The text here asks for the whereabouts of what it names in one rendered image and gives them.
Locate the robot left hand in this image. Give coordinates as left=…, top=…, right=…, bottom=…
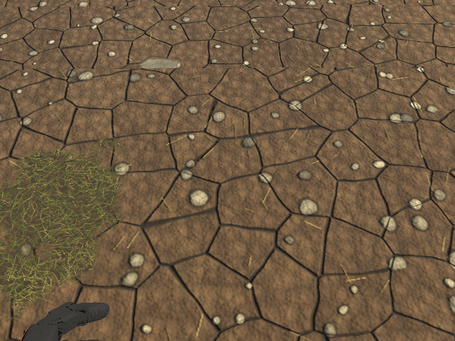
left=21, top=302, right=109, bottom=341

